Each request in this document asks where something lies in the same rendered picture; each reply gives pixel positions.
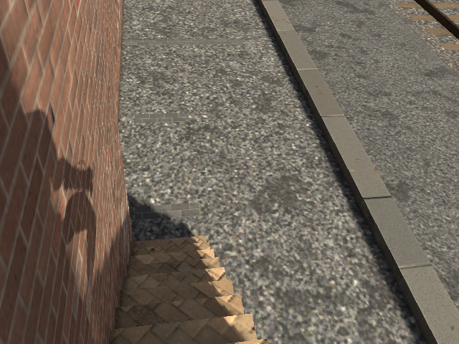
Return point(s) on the stairs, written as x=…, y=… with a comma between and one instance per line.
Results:
x=176, y=292

